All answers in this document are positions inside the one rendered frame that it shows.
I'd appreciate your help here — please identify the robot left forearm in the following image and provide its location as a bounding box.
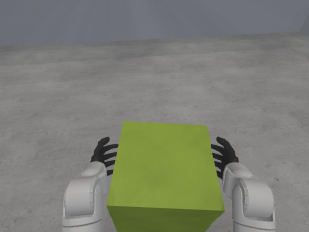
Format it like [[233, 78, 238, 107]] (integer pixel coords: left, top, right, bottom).
[[62, 161, 109, 232]]

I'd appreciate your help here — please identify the robot right forearm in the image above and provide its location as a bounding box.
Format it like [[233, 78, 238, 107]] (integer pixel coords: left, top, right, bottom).
[[222, 162, 276, 232]]

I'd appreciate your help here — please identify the left robot hand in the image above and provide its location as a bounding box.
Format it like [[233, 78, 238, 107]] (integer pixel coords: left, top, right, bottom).
[[90, 137, 119, 176]]

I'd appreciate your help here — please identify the right robot hand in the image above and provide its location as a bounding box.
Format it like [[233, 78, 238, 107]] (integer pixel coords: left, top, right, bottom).
[[211, 137, 239, 180]]

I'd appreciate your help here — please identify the carton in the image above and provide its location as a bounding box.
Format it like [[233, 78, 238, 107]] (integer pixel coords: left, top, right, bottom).
[[106, 121, 225, 232]]

